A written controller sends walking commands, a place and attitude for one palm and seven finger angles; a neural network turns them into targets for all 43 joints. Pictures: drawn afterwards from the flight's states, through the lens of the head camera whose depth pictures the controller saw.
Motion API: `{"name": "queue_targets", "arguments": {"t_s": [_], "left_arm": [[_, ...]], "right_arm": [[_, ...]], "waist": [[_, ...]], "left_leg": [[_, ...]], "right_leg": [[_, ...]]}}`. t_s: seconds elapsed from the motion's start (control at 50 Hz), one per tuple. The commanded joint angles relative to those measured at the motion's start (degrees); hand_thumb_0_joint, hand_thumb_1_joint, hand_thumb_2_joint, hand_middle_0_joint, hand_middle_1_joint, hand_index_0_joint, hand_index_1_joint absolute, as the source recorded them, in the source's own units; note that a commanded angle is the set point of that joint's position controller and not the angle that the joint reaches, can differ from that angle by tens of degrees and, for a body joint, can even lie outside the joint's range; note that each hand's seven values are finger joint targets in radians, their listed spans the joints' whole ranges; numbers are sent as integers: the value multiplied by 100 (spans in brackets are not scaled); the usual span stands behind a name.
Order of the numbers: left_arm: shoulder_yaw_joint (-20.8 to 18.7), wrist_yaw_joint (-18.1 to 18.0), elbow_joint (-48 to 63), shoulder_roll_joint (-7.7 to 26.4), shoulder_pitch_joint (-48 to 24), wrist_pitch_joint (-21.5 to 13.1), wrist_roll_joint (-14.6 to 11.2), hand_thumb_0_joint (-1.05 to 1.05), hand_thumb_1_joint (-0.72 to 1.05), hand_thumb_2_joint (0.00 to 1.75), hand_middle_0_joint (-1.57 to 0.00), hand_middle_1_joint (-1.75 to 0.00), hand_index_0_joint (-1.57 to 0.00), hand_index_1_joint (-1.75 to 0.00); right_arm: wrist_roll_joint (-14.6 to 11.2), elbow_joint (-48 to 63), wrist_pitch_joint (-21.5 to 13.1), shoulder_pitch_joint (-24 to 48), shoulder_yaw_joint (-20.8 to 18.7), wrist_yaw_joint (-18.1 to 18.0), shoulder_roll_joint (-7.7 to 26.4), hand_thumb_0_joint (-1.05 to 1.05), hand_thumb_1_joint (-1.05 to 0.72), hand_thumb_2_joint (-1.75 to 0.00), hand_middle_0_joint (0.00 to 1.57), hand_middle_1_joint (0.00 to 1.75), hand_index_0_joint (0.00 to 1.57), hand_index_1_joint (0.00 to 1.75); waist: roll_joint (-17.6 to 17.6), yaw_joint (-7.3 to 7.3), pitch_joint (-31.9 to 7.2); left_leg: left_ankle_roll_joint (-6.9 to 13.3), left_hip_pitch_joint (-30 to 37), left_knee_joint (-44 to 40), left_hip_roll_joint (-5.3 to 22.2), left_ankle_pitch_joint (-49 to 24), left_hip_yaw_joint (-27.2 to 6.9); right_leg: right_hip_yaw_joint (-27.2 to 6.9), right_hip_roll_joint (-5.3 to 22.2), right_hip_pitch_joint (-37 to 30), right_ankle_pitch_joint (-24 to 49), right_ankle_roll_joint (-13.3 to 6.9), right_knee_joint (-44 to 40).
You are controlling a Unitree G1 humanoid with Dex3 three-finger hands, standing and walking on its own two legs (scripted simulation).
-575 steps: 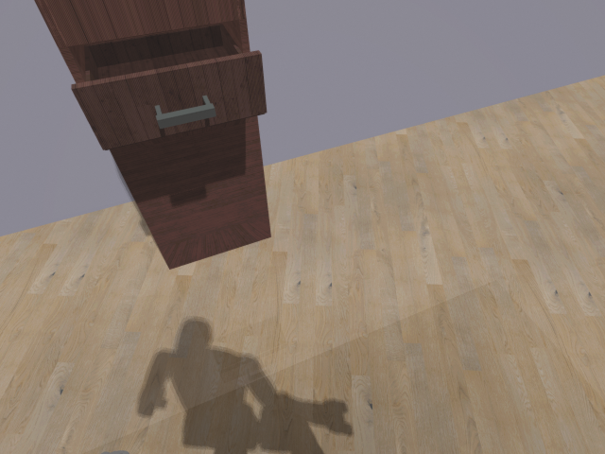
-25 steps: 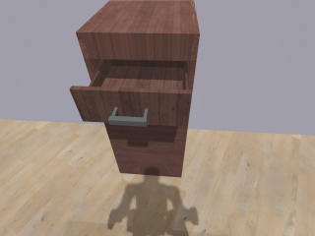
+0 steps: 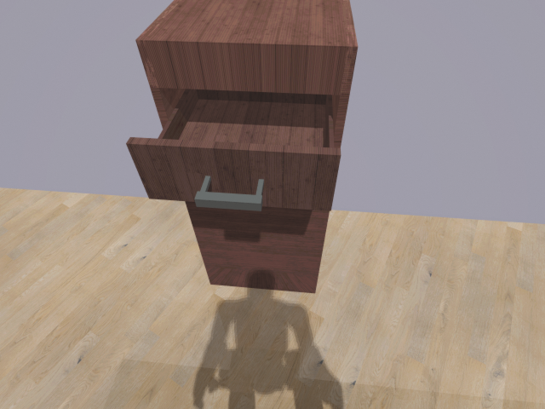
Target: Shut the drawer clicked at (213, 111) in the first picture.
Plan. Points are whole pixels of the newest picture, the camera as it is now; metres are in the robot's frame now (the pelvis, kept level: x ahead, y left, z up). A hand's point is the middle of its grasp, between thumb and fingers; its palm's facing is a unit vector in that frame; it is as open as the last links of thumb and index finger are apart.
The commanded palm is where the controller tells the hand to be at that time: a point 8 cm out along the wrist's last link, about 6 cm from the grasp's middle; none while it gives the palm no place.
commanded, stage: look again from close up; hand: left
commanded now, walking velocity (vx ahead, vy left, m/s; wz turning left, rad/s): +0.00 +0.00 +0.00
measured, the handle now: (231, 192) +0.48 +0.11 +0.04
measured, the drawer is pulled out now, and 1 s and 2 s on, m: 0.20 0.20 0.20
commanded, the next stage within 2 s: shuffle to correct the standing spot in 0.54 s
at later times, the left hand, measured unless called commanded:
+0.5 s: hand out of the picture +0.07 +0.16 -0.17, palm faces +0.02 -0.98 -0.21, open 7.3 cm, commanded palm none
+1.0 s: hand out of the picture +0.13 +0.14 -0.17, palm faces -0.03 -0.97 -0.25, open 7.4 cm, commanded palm none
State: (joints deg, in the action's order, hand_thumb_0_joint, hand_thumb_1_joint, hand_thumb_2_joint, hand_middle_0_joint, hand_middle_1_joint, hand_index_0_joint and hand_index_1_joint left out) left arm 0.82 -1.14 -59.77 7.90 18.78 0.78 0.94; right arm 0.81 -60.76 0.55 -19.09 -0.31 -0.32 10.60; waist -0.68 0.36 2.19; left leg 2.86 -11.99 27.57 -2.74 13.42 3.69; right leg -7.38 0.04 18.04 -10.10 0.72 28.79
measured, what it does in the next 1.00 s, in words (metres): shifts its weight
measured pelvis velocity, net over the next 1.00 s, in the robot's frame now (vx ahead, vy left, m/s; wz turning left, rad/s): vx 0.08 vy -0.06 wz -0.05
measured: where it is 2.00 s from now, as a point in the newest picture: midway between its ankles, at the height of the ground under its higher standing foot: outside the picture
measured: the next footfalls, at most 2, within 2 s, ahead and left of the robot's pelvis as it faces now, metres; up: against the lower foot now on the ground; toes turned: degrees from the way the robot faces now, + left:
left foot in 1.20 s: +0.12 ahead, +0.06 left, +0.00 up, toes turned -1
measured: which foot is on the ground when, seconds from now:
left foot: down 0.00-0.94, up 0.96-1.00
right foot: down 0.00-1.00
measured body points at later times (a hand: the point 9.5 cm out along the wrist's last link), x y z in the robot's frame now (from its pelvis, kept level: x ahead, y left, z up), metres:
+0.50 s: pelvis +0.05 -0.01 +0.00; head +0.06 -0.02 +0.45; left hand +0.06 +0.21 -0.15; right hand +0.07 -0.24 -0.16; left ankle +0.02 +0.09 -0.74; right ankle +0.08 -0.14 -0.74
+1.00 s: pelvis +0.08 -0.06 -0.01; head +0.11 -0.07 +0.44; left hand +0.13 +0.19 -0.15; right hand +0.09 -0.30 -0.17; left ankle +0.02 +0.08 -0.72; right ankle +0.09 -0.15 -0.74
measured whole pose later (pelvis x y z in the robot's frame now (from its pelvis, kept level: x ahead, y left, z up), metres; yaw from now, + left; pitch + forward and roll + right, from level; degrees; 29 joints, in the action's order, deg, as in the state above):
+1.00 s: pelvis +0.08 -0.06 -0.01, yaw -3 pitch -1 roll +0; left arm -2.2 -0.6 -56.3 10.9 13.6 0.9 1.2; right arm 0.8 -60.5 1.3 -13.0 -2.1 -2.5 11.5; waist -1.3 0.4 4.9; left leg -0.8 -12.8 43.4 2.9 29.7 2.4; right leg 1.2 -1.7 17.5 -16.4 -2.8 36.1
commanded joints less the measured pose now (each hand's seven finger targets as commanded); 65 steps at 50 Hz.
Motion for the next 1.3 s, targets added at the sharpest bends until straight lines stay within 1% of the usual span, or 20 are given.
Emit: {"name": "queue_targets", "arguments": {"t_s": [0.0, 0.16, 0.38, 0.64, 0.7, 0.76, 0.8, 0.82, 0.86, 0.88, 0.9, 0.92, 0.94, 0.98, 1.02, 1.08, 1.14, 1.18, 1.26, 1.28], "left_arm": [[-174, -46, 229, 692, 151, -143, 2, 0, 90, 90, -20, -30, -20, -30], [-155, -55, 160, 646, 118, -165, -5, 0, 90, 90, -20, -30, -20, -30], [-127, -80, 65, 722, -15, -250, -52, 0, 90, 90, -20, -30, -20, -30], [-168, -75, 69, 829, -194, -196, -65, 0, 90, 90, -20, -30, -20, -30], [-263, -13, 223, 845, -279, -68, -32, 0, 90, 90, -20, -30, -20, -30], [-388, 73, 519, 818, -429, 76, 26, 0, 90, 90, -20, -30, -20, -30], [-465, 83, 707, 803, -649, 129, 36, 0, 90, 90, -20, -30, -20, -30], [-497, 111, 763, 756, -660, 132, 21, 0, 90, 90, -20, -30, -20, -30], [-500, 166, 680, 623, -221, 102, 12, 0, 90, 90, -20, -30, -20, -30], [-498, 165, 557, 613, 175, 58, 19, 0, 90, 90, -20, -30, -20, -30], [-517, 112, 460, 863, 452, -29, 67, 0, 90, 90, -20, -30, -20, -30], [-530, 28, 395, 1266, 501, -86, 56, 0, 90, 90, -20, -30, -20, -30], [-466, -6, 438, 1297, 522, -104, 2, 0, 90, 90, -20, -30, -20, -30], [-407, -86, 506, 1172, -24, -175, 28, 0, 90, 90, -20, -30, -20, -30], [-369, -104, 615, 1175, -334, -203, 47, 0, 90, 90, -20, -30, -20, -30], [-326, -111, 549, 1182, -303, -219, 13, 0, 90, 90, -20, -30, -20, -30], [-301, -97, 512, 1152, -512, -177, -44, 0, 90, 90, -20, -30, -20, -30], [-264, -74, 561, 1007, -586, -146, -41, 0, 90, 90, -20, -30, -20, -30], [-229, -60, 465, 935, -543, -99, -30, 0, 90, 90, -20, -30, -20, -30], [-142, -155, 653, 1772, -373, -211, 33, 0, 90, 90, -20, -30, -20, -30]], "right_arm": [[8, 283, -151, -47, -128, -76, 557, 0, -90, -90, 20, 30, 20, 30], [-2, 209, -173, -104, -109, -93, 494, 0, -90, -90, 20, 30, 20, 30], [-37, 24, -265, -46, -69, -146, 416, 0, -90, -90, 20, 30, 20, 30], [-17, -68, -257, 126, -70, -192, 505, 0, -90, -90, 20, 30, 20, 30], [18, 12, -190, 197, -175, -243, 704, 0, -90, -90, 20, 30, 20, 30], [67, 163, -99, 235, -337, -332, 1033, 0, -90, -90, 20, 30, 20, 30], [114, 193, -100, 133, -353, -368, 1029, 0, -90, -90, 20, 30, 20, 30], [140, 237, -103, 288, -375, -375, 1055, 0, -90, -90, 20, 30, 20, 30], [156, 343, -99, 634, -382, -369, 1127, 0, -90, -90, 20, 30, 20, 30], [131, 364, -81, 759, -372, -355, 1078, 0, -90, -90, 20, 30, 20, 30], [63, 404, -72, 574, -346, -314, 878, 0, -90, -90, 20, 30, 20, 30], [-25, 461, -58, 321, -270, -264, 459, 0, -90, -90, 20, 30, 20, 30], [-48, 470, -33, 397, -246, -244, 403, 0, -90, -90, 20, 30, 20, 30], [-51, 436, -3, 448, -246, -209, 348, 0, -90, -90, 20, 30, 20, 30], [-71, 369, -35, 484, -219, -162, 295, 0, -90, -90, 20, 30, 20, 30], [-82, 273, -31, 308, -159, -125, 118, 0, -90, -90, 20, 30, 20, 30], [-51, 169, -7, 113, -155, -117, 215, 0, -90, -90, 20, 30, 20, 30], [-30, 197, -32, 157, -169, -126, 366, 0, -90, -90, 20, 30, 20, 30], [6, 190, -89, 344, -87, -94, 386, 0, -90, -90, 20, 30, 20, 30], [153, 747, -35, 727, -256, -81, 945, 0, -90, -90, 20, 30, 20, 30]], "waist": [[16, -17, 408], [200, 1, 434], [209, 57, -93], [137, 30, -91], [-62, 45, 92], [-709, 92, 264], [-787, 181, 341], [-723, 107, 369], [-587, -143, 75], [-302, -317, -72], [648, -316, -272], [1657, -167, -519], [1071, -271, -567], [1001, -81, -312], [554, -21, -246], [519, -29, -516], [574, 70, -272], [304, 5, -50], [-187, -120, 215], [-473, 12, 449]], "left_leg": [[20, -652, -1152, 749, 1540, -1006], [7, -561, -1062, 728, 1261, -950], [-81, 212, -695, 737, -462, -641], [-110, 457, -648, 846, -987, -590], [-1, 521, -696, 1161, -942, -726], [451, 786, -884, 1960, -1590, -1262], [902, 904, -867, 2564, -2679, -1500], [899, 810, -721, 2603, -3035, -1394], [515, 510, -247, 2194, -3089, -820], [247, 270, 250, 1795, -2620, -486], [-115, -247, 1163, 1007, -1239, 52], [-376, -960, 1910, 341, 1589, 375], [-336, -834, 2396, 382, 2348, -182], [-300, -987, 2700, 488, 2048, -515], [-331, -821, 2185, 452, 1684, -458], [-438, -271, 670, 311, 965, -237], [-384, 497, -435, 400, 36, -274], [-240, 402, -560, 755, -243, -520], [-156, -253, -1039, 886, 194, -784], [-144, -252, -527, 450, -511, -816]], "right_leg": [[-349, 188, -10, -1123, -358, -563], [-388, 231, -49, -886, -341, -622], [-341, 369, -565, 937, -348, -495], [-222, 347, -702, 1292, -335, -352], [-24, 131, -248, 807, -310, 41], [343, -186, 688, -505, -250, 1197], [480, -15, 1225, -1913, -232, 2096], [398, 160, 1127, -1920, -276, 2001], [654, 156, 128, -1217, -307, 943], [700, 79, -495, -119, -300, 162], [-88, 519, -1112, 1723, -383, -434], [-1250, 1677, -1564, 2992, -915, -844], [-1444, 1952, -1242, 2687, -1428, -996], [-1432, 1827, -907, 2432, -1582, -974], [-885, 1603, -780, 2833, -1485, -808], [-610, 1400, -1033, 2779, -1226, -736], [-521, 1155, -395, 1186, -758, -921], [-339, 820, -246, 199, -473, -1100], [-149, 561, -548, -720, -336, -1190], [-187, 492, -379, -228, -393, -547]]}}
